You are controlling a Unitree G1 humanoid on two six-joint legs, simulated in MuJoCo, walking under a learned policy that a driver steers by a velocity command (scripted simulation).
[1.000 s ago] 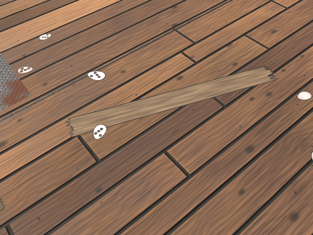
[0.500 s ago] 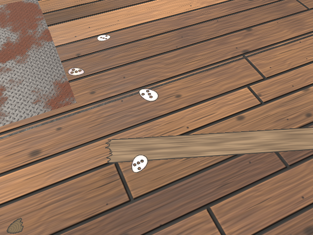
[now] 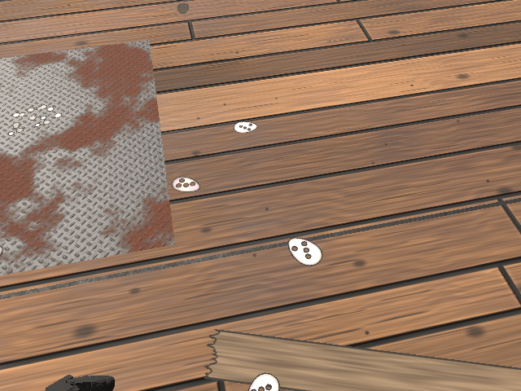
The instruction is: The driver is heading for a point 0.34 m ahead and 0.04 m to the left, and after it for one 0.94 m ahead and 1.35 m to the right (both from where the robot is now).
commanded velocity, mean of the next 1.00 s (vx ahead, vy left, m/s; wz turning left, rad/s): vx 0.22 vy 0.00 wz -0.09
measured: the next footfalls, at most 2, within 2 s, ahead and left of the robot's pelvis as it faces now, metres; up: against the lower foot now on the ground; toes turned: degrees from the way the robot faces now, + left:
left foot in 0.40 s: +0.35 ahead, +0.18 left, +0.00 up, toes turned +9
right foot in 0.82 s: +0.31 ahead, -0.08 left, +0.00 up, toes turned -8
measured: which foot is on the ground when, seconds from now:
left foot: up 0.00-0.38, down 0.40-0.82, up 0.84-1.00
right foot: down 0.00-0.40, up 0.42-0.80, down 0.82-1.00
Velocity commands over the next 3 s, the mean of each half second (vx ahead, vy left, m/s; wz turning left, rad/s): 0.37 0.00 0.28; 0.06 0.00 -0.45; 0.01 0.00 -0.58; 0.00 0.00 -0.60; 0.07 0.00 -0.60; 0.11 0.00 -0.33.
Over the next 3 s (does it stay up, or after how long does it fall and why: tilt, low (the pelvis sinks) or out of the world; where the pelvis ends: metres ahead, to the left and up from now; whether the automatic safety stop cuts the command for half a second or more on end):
stays up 0.27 -0.12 0.02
